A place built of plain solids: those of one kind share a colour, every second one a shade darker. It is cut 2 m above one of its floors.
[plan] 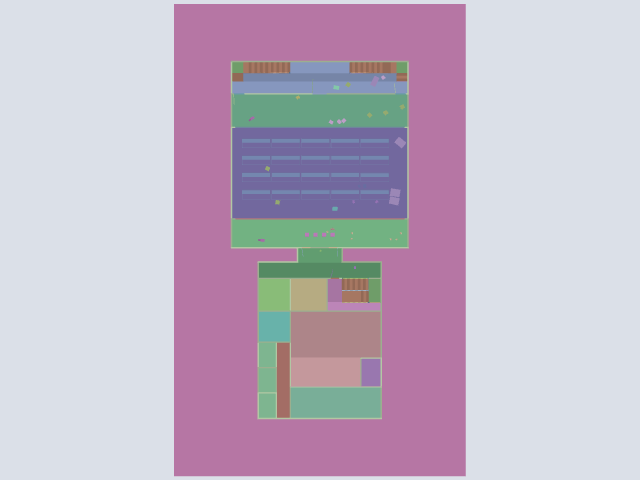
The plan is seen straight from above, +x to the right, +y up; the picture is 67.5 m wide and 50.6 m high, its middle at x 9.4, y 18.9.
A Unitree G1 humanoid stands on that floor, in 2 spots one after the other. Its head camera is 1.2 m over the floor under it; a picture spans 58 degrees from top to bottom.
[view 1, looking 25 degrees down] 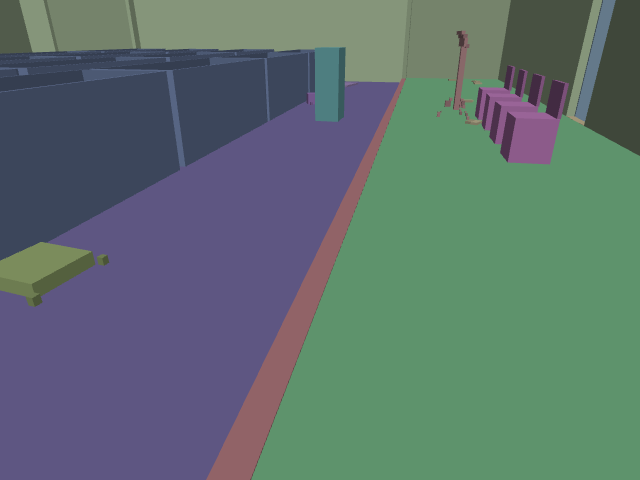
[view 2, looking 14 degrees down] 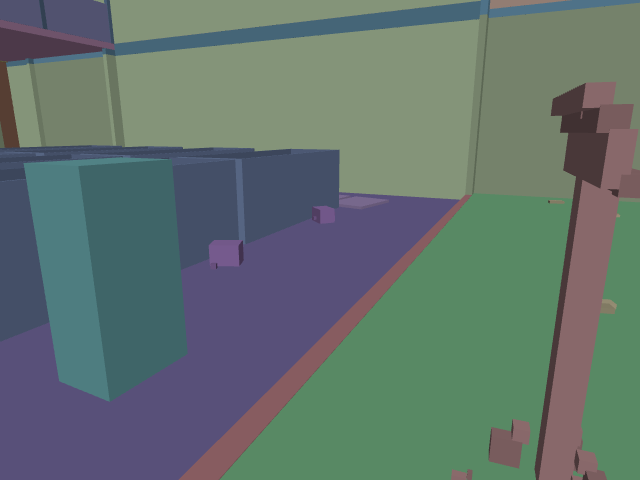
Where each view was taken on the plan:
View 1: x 2.98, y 20.68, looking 12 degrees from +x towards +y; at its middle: floor_chapel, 3.19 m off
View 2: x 9.38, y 20.19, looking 25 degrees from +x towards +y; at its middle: floor_chapel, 5.57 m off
